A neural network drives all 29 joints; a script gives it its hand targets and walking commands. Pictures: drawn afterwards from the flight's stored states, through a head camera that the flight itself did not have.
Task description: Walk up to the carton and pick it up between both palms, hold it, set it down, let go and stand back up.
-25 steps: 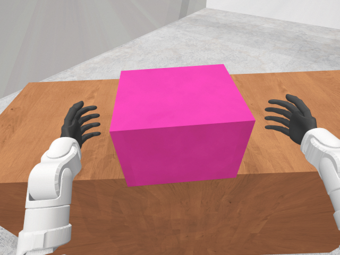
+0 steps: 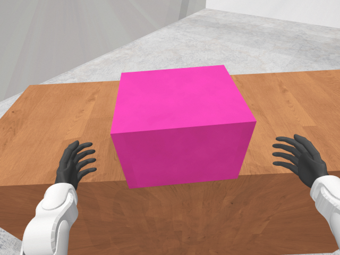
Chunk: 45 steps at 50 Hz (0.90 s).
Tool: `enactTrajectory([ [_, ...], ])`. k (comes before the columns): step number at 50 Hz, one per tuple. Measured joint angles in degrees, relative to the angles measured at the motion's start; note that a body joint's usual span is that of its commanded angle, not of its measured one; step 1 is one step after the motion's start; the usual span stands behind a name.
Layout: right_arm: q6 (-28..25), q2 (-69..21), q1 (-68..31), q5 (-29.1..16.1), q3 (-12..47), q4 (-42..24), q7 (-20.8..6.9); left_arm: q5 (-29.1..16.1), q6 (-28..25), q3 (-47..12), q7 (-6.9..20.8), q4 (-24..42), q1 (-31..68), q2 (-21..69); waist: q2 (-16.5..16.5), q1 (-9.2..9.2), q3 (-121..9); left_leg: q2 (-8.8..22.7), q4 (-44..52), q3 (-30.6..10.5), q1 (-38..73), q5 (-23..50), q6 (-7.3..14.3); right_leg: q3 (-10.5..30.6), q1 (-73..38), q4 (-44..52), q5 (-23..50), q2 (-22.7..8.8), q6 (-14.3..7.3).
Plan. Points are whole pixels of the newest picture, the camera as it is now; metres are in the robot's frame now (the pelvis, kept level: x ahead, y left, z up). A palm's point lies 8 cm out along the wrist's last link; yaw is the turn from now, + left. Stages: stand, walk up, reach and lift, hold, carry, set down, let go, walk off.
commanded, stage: set down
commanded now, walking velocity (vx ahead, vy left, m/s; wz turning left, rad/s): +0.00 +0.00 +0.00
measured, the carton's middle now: (178, 124) +0.43 +0.00 +0.10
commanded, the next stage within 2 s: let go in 1.40 s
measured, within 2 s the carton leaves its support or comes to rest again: neither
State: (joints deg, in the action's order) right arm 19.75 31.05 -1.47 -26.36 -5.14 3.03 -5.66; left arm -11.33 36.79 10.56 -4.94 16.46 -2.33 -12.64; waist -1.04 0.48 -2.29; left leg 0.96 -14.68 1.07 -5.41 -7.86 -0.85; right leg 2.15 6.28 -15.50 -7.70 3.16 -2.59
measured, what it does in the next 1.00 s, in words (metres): stands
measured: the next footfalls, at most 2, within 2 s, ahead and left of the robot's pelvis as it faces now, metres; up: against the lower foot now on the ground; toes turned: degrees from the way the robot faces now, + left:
none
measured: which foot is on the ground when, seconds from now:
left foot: down 0.00-1.00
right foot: down 0.00-1.00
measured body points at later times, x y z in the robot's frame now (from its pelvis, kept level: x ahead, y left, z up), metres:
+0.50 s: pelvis +0.00 +0.00 +0.00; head +0.01 +0.01 +0.45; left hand +0.21 +0.23 +0.02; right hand +0.22 -0.25 +0.03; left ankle +0.00 +0.13 -0.75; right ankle +0.01 -0.09 -0.75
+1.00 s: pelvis +0.03 +0.02 +0.00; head +0.04 +0.04 +0.45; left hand +0.19 +0.24 -0.05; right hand +0.19 -0.23 -0.04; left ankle +0.00 +0.13 -0.75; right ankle +0.01 -0.09 -0.75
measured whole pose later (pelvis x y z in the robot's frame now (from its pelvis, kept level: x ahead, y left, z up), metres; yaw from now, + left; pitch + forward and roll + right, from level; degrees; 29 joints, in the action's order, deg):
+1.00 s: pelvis +0.03 +0.02 +0.00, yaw -1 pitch -2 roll -1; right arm -2.3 17.8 21.4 -10.0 -2.8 17.7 -7.8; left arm -3.1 9.0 -1.0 -4.6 -6.8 -22.5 -10.6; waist 1.0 -2.2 2.9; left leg 0.3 -17.3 1.7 -3.5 -12.0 0.7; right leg 3.1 2.7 -13.7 -9.2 2.5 -1.1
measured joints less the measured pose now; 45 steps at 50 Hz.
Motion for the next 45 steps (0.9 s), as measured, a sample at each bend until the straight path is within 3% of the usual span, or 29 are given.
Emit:
enactTrajectory([
  [15,-5.5,-4.4,12.6,4.6,-0.2,-6.1,-1.0,0.5,-9.4,-3.5,-0.5,-2.0,-9.3,1.6,0.4,-1.55,1.5,0.1,0.4,0.4,-0.1,0.6,-0.1,0.6,0.8,-0.6,0.3,0.2,-0.2],
  [19,-3.5,-6.5,15.0,8.1,-1.3,-6.2,-0.4,-0.2,-10.9,-5.2,2.0,-6.1,-11.1,0.0,1.1,-1.40,2.3,-0.1,0.0,-0.1,-0.5,0.5,0.2,0.1,1.0,-0.8,0.1,0.0,0.0],
  [25,-4.6,-9.7,19.1,10.2,-2.3,-7.3,-1.0,-0.5,-14.3,-8.4,0.4,-6.8,-14.5,-2.1,2.0,-2.17,2.8,-0.3,-1.1,0.2,-2.3,-0.4,0.3,0.4,2.7,-1.7,-0.6,-0.2,0.3],
  [35,-10.6,-10.7,21.7,12.2,-0.3,-0.8,-1.6,2.4,-19.3,-10.2,0.2,-10.2,-17.4,-0.9,1.0,-2.50,4.2,-0.5,-1.5,0.9,-0.7,-2.4,1.1,1.1,0.0,0.8,-0.8,-0.5,1.2],
  [45,-19.4,-11.4,23.7,14.2,1.8,9.6,-2.4,7.0,-25.9,-10.9,0.6,-18.7,-20.4,1.4,1.6,-2.50,4.8,-0.6,-2.2,0.5,1.6,-4.0,1.5,0.9,-3.6,2.5,-1.2,-0.6,1.5],
])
